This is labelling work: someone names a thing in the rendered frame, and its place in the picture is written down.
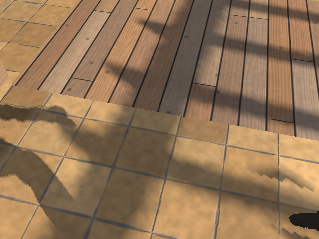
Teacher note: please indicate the right robot hand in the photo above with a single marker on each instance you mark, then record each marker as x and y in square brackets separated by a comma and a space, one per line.
[308, 220]

